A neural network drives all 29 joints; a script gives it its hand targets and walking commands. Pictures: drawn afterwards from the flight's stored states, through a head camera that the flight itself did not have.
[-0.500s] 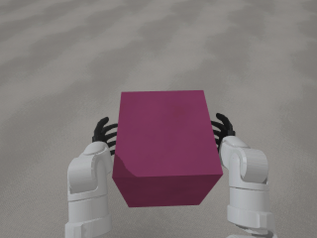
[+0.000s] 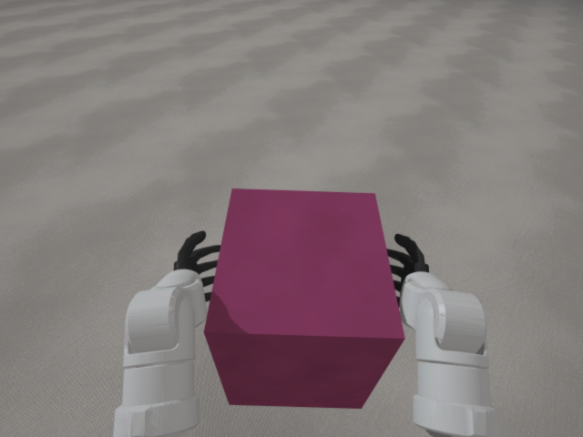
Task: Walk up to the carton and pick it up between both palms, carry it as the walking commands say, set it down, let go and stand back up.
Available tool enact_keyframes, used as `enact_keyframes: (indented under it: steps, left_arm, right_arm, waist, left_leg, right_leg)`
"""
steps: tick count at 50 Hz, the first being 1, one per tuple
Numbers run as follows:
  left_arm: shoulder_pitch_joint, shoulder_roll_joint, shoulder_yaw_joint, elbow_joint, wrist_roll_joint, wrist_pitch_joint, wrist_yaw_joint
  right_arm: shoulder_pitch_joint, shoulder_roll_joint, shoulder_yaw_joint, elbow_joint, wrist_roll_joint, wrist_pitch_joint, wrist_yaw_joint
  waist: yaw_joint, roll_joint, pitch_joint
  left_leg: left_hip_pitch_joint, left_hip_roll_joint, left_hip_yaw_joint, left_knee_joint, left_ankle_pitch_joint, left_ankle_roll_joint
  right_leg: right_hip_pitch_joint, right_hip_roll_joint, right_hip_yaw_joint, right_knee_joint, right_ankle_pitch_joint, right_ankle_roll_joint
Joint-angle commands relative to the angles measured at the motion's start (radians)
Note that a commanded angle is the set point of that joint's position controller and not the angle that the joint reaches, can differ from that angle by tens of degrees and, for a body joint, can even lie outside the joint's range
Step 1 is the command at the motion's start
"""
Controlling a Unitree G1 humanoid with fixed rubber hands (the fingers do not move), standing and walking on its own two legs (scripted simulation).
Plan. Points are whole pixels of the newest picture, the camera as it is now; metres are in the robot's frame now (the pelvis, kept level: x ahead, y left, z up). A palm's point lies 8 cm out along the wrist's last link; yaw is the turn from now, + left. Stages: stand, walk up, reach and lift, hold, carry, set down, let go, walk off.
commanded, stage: carry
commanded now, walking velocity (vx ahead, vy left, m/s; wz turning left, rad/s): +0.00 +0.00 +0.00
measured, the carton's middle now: (299, 303) +0.32 +0.00 +0.05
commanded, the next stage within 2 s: none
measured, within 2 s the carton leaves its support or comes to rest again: neither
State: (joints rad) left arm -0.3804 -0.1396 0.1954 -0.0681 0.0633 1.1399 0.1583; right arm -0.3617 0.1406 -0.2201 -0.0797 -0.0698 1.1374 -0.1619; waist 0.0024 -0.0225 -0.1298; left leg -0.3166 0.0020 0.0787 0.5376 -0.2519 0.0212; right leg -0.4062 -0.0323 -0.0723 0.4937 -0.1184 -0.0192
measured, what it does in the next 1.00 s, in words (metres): stands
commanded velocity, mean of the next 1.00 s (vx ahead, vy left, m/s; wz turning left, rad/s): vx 0.00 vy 0.00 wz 0.00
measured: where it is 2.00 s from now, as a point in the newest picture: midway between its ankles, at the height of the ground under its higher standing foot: outside the picture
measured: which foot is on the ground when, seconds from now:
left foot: down 0.00-1.00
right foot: down 0.00-1.00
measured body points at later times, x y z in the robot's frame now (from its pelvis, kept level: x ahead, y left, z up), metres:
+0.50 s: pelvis +0.01 +0.00 +0.00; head +0.00 +0.00 +0.45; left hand +0.32 +0.15 +0.09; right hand +0.33 -0.14 +0.09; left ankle +0.02 +0.11 -0.73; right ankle +0.09 -0.11 -0.73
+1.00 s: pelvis +0.01 +0.01 +0.00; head +0.00 +0.01 +0.45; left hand +0.32 +0.15 +0.09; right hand +0.32 -0.14 +0.09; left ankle +0.02 +0.11 -0.73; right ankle +0.09 -0.11 -0.73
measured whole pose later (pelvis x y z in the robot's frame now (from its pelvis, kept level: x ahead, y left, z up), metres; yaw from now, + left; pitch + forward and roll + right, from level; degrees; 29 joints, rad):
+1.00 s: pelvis +0.01 +0.01 +0.00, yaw +0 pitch +2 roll +0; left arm -0.31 -0.16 0.19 -0.13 0.07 1.09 0.15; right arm -0.31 0.15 -0.20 -0.12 -0.07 1.09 -0.15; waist 0.00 0.00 -0.10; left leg -0.31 0.00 0.08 0.56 -0.28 0.03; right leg -0.40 -0.04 -0.07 0.51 -0.15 -0.01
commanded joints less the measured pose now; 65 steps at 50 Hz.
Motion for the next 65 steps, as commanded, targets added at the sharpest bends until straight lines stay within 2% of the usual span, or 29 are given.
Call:
enact_keyframes:
  steps: [1,29,65]
  left_arm:
    - [-0.542,-0.729,-0.564,-0.086,-0.197,-0.028,-0.048]
    - [-0.495,-0.730,-0.593,-0.127,-0.209,-0.062,-0.072]
    - [-0.459,-0.733,-0.607,-0.132,-0.214,-0.073,-0.085]
  right_arm:
    - [-0.584,0.734,0.597,-0.107,0.236,-0.017,0.070]
    - [-0.525,0.733,0.616,-0.128,0.233,-0.054,0.082]
    - [-0.487,0.730,0.636,-0.142,0.237,-0.068,0.096]
  waist:
    - [0.003,0.025,-0.228]
    - [0.001,0.015,-0.279]
    - [0.003,0.020,-0.256]
  left_leg:
    - [-0.022,0.136,-0.114,-0.142,-0.033,0.013]
    - [0.032,0.126,-0.104,-0.077,0.085,0.022]
    - [0.039,0.128,-0.111,-0.092,0.074,0.030]
  right_leg:
    - [0.172,-0.098,0.101,-0.062,-0.097,-0.003]
    - [0.199,-0.110,0.097,-0.031,0.066,-0.011]
    - [0.191,-0.105,0.094,-0.027,0.054,-0.017]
